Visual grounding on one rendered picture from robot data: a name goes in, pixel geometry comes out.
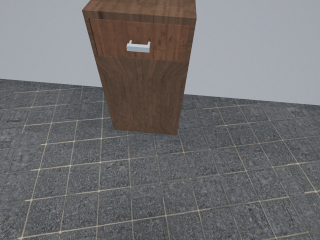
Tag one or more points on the drawer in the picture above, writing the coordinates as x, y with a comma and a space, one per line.
167, 41

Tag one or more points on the cabinet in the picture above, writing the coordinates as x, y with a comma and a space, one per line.
143, 95

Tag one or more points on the handle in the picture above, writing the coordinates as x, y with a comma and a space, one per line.
138, 47

